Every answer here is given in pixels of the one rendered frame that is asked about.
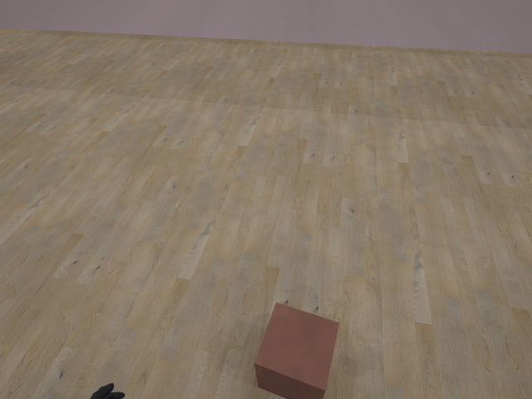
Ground carton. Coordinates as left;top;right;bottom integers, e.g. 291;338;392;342
254;303;339;399

